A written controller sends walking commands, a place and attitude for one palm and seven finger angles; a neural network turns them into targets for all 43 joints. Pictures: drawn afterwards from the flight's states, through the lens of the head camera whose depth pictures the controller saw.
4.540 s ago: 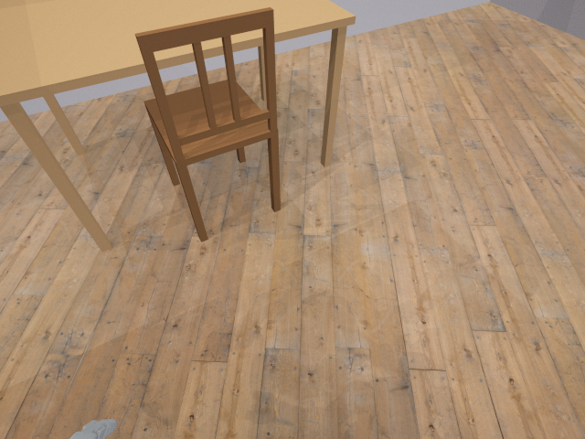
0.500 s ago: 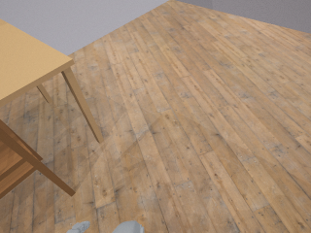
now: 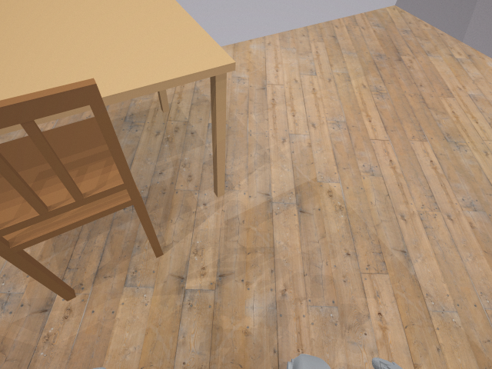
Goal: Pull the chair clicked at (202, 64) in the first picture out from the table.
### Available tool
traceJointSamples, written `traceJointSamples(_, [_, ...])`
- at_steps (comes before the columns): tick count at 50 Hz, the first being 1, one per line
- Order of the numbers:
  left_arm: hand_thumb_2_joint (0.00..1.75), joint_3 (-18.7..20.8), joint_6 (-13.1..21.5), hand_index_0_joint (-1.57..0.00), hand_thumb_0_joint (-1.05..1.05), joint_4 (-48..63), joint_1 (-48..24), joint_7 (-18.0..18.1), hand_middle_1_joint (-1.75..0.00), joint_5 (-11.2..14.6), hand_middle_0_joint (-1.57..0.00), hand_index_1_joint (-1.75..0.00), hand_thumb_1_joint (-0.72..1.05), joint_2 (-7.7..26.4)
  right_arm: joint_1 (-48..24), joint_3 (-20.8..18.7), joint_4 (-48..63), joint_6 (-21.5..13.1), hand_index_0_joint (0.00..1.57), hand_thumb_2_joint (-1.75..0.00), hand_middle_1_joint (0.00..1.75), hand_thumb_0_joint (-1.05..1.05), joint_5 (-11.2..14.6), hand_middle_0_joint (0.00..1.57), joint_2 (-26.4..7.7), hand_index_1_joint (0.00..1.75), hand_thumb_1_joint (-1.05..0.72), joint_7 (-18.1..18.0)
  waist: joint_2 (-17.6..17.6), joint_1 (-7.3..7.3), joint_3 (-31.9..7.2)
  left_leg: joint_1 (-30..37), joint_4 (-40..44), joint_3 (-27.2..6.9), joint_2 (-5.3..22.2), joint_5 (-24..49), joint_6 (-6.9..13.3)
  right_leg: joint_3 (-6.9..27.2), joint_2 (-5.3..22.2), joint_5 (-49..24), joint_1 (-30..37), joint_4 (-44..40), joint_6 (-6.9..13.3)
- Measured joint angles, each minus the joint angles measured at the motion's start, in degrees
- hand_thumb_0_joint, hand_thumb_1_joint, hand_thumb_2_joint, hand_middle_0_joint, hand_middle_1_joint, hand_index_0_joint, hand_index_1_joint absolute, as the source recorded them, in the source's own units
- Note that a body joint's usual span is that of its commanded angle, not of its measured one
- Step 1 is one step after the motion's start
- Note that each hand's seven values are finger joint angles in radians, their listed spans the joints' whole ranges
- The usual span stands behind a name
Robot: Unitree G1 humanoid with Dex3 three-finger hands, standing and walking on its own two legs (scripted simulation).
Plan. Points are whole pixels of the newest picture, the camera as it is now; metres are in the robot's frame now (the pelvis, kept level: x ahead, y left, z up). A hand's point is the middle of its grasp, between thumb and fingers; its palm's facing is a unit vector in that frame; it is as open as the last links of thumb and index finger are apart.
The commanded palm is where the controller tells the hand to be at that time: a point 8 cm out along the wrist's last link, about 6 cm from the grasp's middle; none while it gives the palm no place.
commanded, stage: turn to face it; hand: left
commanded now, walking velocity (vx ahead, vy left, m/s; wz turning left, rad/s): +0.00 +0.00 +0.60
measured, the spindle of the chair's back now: (13, 178) +0.47 +0.56 -0.10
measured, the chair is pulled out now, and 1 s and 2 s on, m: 0.00 0.00 0.00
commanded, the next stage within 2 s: take the last steps up to it in 0.92 s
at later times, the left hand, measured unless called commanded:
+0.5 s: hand out of the picture +0.01 +0.18 -0.16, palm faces +0.31 -0.92 -0.24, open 7.4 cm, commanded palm none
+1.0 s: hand out of the picture -0.08 +0.23 -0.16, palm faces +0.50 -0.83 -0.24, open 7.4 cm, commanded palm none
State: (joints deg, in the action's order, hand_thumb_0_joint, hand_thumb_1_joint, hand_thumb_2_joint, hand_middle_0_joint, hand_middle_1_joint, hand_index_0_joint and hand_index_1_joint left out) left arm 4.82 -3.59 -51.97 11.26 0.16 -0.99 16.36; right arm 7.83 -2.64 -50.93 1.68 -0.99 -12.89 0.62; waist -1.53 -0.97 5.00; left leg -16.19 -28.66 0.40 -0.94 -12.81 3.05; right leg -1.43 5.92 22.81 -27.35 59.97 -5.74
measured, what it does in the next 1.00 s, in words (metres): steps on the spot, turning left: right foot, then left foot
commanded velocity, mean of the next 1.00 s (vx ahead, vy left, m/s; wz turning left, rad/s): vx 0.00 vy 0.00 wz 0.42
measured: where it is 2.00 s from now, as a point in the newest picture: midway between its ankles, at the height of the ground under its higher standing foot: outside the picture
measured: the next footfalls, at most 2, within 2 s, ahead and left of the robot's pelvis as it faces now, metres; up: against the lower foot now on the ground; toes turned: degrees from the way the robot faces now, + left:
right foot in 0.22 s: +0.05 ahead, -0.16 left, +0.00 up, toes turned +6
left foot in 0.60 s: -0.02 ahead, +0.11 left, +0.00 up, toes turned +28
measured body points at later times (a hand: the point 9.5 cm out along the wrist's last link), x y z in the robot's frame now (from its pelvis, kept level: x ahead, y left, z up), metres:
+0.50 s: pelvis -0.01 -0.03 +0.00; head +0.02 -0.03 +0.44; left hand -0.01 +0.23 -0.14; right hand +0.13 -0.27 -0.15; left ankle -0.06 +0.09 -0.68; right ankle +0.01 -0.16 -0.74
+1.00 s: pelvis -0.04 +0.01 +0.00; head -0.03 +0.03 +0.45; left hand -0.10 +0.27 -0.14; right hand +0.14 -0.16 -0.14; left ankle -0.06 +0.09 -0.74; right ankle +0.02 -0.13 -0.69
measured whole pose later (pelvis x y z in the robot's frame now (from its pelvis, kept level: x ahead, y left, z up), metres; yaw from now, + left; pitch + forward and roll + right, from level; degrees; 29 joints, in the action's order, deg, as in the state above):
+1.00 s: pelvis -0.04 +0.01 +0.00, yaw +29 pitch -1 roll -1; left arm 3.1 -3.6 -54.5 11.0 0.7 -0.7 13.6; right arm 11.1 -1.4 -54.8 1.8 -1.1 -10.1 -0.3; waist -0.7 0.2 3.1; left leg -12.5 -24.1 0.1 -3.2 -10.9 4.0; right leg -1.3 3.9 24.7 -21.1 49.7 -3.8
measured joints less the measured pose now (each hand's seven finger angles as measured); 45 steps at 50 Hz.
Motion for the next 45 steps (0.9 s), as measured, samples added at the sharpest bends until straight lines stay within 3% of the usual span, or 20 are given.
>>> traceJointSamples(6, [0.9, -0.6, 0.3, -0.2, 0.01, 1.5, -2.3, 0.3, -0.3, 0.3, -0.2, -0.3, 0.91, -1.7, 2.0, -0.5, -0.9, 0.6, 0.21, -0.9, 0.3, 0.0, -0.3, 0.2, 0.6, 0.3, -0.91, 0.1, 1.6, 1.65, -0.7, -0.7, 0.4, -3.7, -1.5, 1.1, -0.7, 1.0, -2.2, 1.2, 3.8, -9.9, 0.4])
traceJointSamples(10, [0.9, -1.5, 1.4, -0.2, 0.01, 3.0, -3.0, 0.5, -0.3, 0.7, -0.2, -0.3, 0.91, -3.1, 3.3, -1.2, -1.6, 1.4, 0.21, -0.9, 0.3, 0.0, -0.1, 0.2, 0.1, 0.3, -0.91, 0.2, 2.9, 2.45, -1.3, -2.8, -2.5, -6.4, -2.7, 0.5, -2.0, 0.6, -4.1, -2.9, 9.9, -23.4, 1.4])
traceJointSamples(12, [0.9, -2.0, 2.5, -0.2, 0.01, 3.7, -2.8, 0.7, -0.3, 0.2, -0.2, -0.3, 0.91, -3.8, 3.9, -1.7, -1.8, 1.7, 0.21, -0.9, 0.3, 0.0, 0.2, 0.2, -0.5, 0.3, -0.91, 0.3, 3.7, 2.24, -1.5, -5.6, -8.2, -7.1, -3.3, -4.4, -3.2, -0.3, -4.0, -7.1, 11.6, -27.8, 4.2])
traceJointSamples(14, [0.9, -2.7, 2.6, -0.2, 0.01, 3.9, -2.4, 0.7, -0.3, 0.0, -0.2, -0.3, 0.91, -4.9, 4.3, -2.5, -2.2, 2.5, 0.2, -0.9, 0.3, 0.01, 0.0, 0.2, -1.3, 0.3, -0.91, 0.3, 4.7, 2.61, -1.5, -9.5, -20.0, -5.8, -3.3, -11.2, -4.1, -2.3, -3.3, -5.7, 12.2, -26.8, 5.3])
traceJointSamples(16, [0.9, -3.0, 2.4, -0.2, 0.01, 3.9, -1.5, 0.8, -0.3, 0.0, -0.2, -0.3, 0.9, -5.6, 4.6, -2.9, -2.6, 3.1, 0.2, -0.9, 0.3, 0.01, -0.2, 0.2, -1.9, 0.3, -0.91, 0.6, 4.8, 2.63, -1.6, -12.4, -30.7, -3.5, -2.4, -11.5, -4.9, -3.6, -2.4, -5.2, 13.6, -27.7, 5.3])
traceJointSamples(20, [0.9, -3.3, 2.5, -0.21, 0.01, 3.1, -0.3, 0.9, -0.3, -0.3, -0.21, -0.3, 0.9, -6.0, 4.6, -3.0, -2.8, 3.4, 0.2, -0.9, 0.3, 0.01, -0.2, 0.2, -2.3, 0.3, -0.91, 1.1, 3.7, 2.99, -1.2, -13.5, -37.6, -0.6, 0.5, -9.6, -6.6, -6.2, -0.5, -5.7, 15.6, -29.5, 5.0])
traceJointSamples(23, [0.9, -3.3, 2.5, -0.21, 0.01, 2.6, 0.4, 0.8, -0.3, -0.5, -0.21, -0.3, 0.9, -5.7, 4.1, -2.7, -3.1, 3.7, 0.2, -0.9, 0.3, 0.01, -0.1, 0.2, -2.3, 0.3, -0.91, 1.2, 2.4, 2.57, -0.7, -11.4, -33.1, 0.8, 2.2, -10.8, -7.1, -8.2, 1.2, -5.6, 16.1, -29.5, 4.4])
traceJointSamples(28, [0.9, -2.8, 2.2, -0.21, 0.01, 1.6, 1.6, 0.4, -0.3, -0.8, -0.21, -0.3, 0.9, -4.0, 2.2, -1.8, -2.6, 3.1, 0.2, -0.9, 0.3, 0.01, 0.3, 0.19, -2.0, 0.3, -0.91, 1.1, 0.2, 0.96, 0.3, -4.8, -17.8, 3.3, 2.8, -11.9, -6.3, -10.7, 4.1, -4.2, 14.9, -26.7, 2.7])
traceJointSamples(30, [0.9, -2.3, 1.8, -0.21, 0.01, 1.2, 2.7, 0.3, -0.3, -0.5, -0.21, -0.3, 0.9, -3.0, 1.7, -1.3, -1.7, 2.1, 0.2, -0.9, 0.3, 0.01, 0.3, 0.19, -2.2, 0.3, -0.91, 1.1, -0.2, 0.61, 0.0, -0.8, -8.3, 4.2, 2.8, -6.4, -5.0, -11.6, 5.1, -2.6, 13.4, -23.4, 1.5])
traceJointSamples(31, [0.9, -1.8, 1.3, -0.21, 0.01, 0.8, 2.8, 0.3, -0.3, -0.2, -0.21, -0.3, 0.9, -2.1, 1.3, -1.3, -1.4, 1.4, 0.2, -0.9, 0.3, 0.01, 0.1, 0.19, -1.8, 0.3, -0.91, 1.0, -1.1, 0.55, 0.1, -1.2, -8.0, 4.4, 2.0, -6.3, -3.2, -10.5, 5.6, -0.3, 11.5, -19.5, 1.2])
traceJointSamples(34, [0.9, -0.9, -0.5, -0.2, 0.01, -1.1, 2.5, 0.9, -0.3, 0.0, -0.2, -0.3, 0.9, -0.3, 0.2, -0.3, -0.7, -0.1, 0.2, -0.9, 0.3, 0.0, 0.1, 0.2, -0.6, 0.3, -0.91, 0.3, -2.3, -0.35, 0.9, -1.6, -9.0, 4.4, 1.4, -6.9, -0.3, -4.4, 2.9, 7.7, 5.3, -4.7, 1.4])
traceJointSamples(37, [0.9, -0.6, -0.8, -0.2, 0.01, -2.6, 2.0, 0.6, -0.3, 0.1, -0.2, -0.3, 0.91, 0.3, 0.2, 0.4, -0.6, -0.5, 0.2, -0.9, 0.3, 0.0, 0.0, 0.2, 0.4, 0.3, -0.91, -0.6, -1.8, -0.26, 0.6, 0.3, -4.7, 3.5, 0.9, -4.3, 0.1, -2.3, 0.8, 4.4, 1.9, 2.7, 1.4])
traceJointSamples(45, [0.9, -1.1, -0.2, -0.2, 0.01, -2.6, 1.0, 0.3, -0.3, 0.1, -0.2, -0.3, 0.91, -1.1, 1.9, 1.4, -2.4, -0.3, 0.2, -0.9, 0.3, 0.0, 0.1, 0.2, 2.2, 0.3, -0.91, -0.9, -0.2, 0.11, -1.3, 3.8, 4.0, 1.1, -1.2, 1.0, 1.2, -0.3, -0.9, 0.0, 2.8, -2.8, 1.3])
